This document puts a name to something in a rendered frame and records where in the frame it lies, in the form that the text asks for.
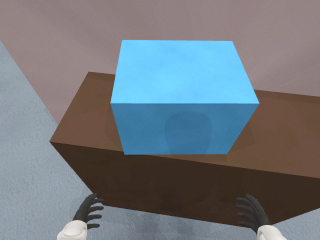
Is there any right robot hand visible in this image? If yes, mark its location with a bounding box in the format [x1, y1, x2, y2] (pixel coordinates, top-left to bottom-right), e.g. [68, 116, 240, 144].
[235, 193, 271, 235]

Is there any carton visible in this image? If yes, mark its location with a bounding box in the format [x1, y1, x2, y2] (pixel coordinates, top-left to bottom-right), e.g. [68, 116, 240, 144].
[110, 40, 260, 155]

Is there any robot left forearm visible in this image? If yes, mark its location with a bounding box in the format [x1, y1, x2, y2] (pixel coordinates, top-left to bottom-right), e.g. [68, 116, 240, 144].
[57, 220, 87, 240]

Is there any left robot hand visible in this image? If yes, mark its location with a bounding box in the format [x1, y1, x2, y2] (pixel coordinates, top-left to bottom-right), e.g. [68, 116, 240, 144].
[72, 193, 104, 230]

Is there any robot right forearm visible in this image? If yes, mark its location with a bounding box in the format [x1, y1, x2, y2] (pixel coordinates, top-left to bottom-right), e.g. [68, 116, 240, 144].
[257, 225, 287, 240]

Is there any pedestal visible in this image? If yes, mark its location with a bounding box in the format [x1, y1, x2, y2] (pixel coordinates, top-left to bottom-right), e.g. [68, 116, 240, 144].
[49, 71, 320, 228]

